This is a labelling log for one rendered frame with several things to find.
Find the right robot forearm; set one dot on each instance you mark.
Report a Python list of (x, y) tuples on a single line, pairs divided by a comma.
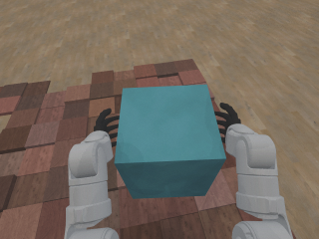
[(256, 165)]

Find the carton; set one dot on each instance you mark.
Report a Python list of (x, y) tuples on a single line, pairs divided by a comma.
[(168, 142)]

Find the robot left upper arm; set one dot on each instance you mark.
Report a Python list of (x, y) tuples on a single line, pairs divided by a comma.
[(97, 233)]

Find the left robot forearm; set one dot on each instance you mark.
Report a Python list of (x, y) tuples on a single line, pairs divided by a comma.
[(89, 201)]

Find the robot right upper arm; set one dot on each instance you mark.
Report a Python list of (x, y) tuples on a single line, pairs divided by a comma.
[(259, 230)]

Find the robot right hand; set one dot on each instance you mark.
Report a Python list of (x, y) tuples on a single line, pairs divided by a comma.
[(231, 118)]

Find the robot left hand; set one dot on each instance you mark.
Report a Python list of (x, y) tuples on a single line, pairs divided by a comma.
[(102, 122)]

